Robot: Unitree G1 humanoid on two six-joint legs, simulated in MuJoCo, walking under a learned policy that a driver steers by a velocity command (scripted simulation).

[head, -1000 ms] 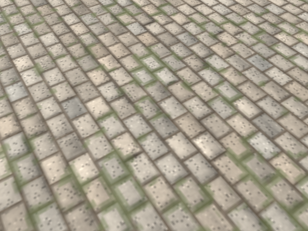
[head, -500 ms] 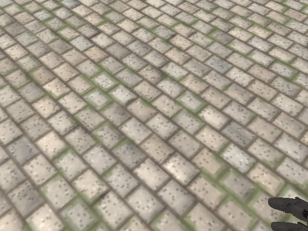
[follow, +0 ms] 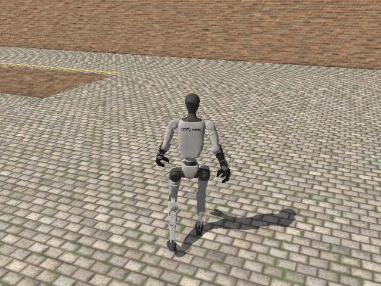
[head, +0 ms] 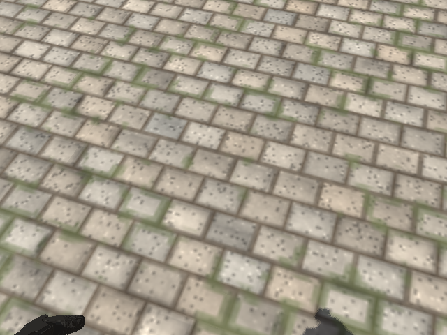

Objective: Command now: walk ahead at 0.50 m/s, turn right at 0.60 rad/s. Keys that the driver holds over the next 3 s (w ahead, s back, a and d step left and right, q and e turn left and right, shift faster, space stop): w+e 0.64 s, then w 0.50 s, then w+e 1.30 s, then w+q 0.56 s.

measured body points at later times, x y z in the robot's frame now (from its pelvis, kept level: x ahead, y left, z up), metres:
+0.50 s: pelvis +0.30 +0.02 +0.01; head +0.32 +0.01 +0.46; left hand +0.43 +0.29 -0.10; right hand +0.44 -0.28 -0.06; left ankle +0.42 +0.10 -0.71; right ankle +0.12 -0.07 -0.66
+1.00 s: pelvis +0.54 -0.11 +0.01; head +0.57 -0.14 +0.46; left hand +0.85 -0.02 -0.06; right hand +0.39 -0.36 -0.12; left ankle +0.43 +0.10 -0.66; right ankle +0.58 -0.24 -0.71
